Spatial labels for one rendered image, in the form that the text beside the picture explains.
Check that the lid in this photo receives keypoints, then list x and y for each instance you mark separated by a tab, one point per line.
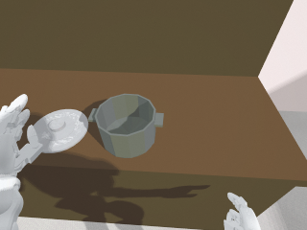
76	126

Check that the knob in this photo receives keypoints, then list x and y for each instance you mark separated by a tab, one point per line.
57	125

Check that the robot left forearm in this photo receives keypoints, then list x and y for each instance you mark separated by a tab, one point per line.
11	202

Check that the right robot hand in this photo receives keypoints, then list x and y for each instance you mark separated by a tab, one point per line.
244	220

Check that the table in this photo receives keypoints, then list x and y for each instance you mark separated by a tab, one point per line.
197	61

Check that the pot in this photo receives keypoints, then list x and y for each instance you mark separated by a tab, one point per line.
127	124

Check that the left robot hand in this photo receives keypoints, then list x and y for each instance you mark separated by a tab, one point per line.
12	119

